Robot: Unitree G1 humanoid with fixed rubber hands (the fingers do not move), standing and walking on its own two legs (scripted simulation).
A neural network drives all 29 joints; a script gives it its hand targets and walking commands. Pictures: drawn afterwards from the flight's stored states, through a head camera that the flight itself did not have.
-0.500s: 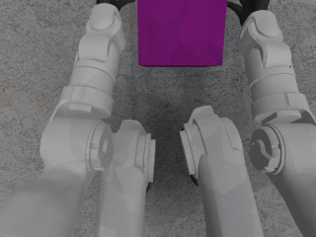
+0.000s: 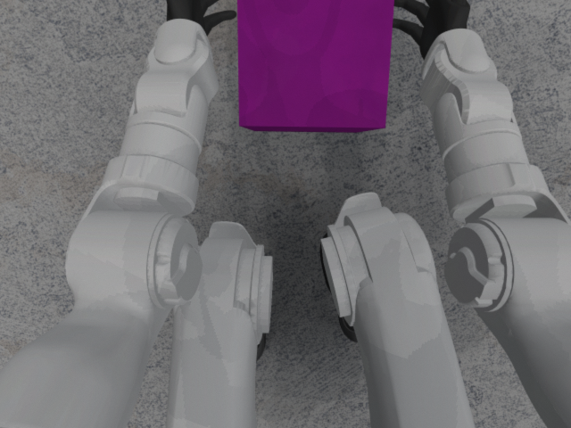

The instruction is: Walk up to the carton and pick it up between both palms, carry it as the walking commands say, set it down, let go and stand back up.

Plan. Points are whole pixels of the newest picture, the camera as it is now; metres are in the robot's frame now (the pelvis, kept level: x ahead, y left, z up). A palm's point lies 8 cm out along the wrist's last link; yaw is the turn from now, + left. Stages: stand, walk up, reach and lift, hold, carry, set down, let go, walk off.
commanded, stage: set down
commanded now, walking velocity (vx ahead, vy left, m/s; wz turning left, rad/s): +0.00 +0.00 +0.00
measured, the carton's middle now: (310, 28) +0.55 -0.09 -0.26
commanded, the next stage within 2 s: none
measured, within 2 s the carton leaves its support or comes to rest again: neither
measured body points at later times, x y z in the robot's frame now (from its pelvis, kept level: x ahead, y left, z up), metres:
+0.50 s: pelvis +0.00 +0.01 +0.00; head +0.36 -0.04 +0.26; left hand +0.56 +0.05 -0.17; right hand +0.50 -0.22 -0.18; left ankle +0.09 +0.09 -0.31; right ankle +0.10 -0.10 -0.31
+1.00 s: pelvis +0.00 +0.01 -0.01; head +0.37 -0.04 +0.24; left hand +0.57 +0.05 -0.18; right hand +0.51 -0.22 -0.19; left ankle +0.09 +0.09 -0.31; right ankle +0.10 -0.10 -0.31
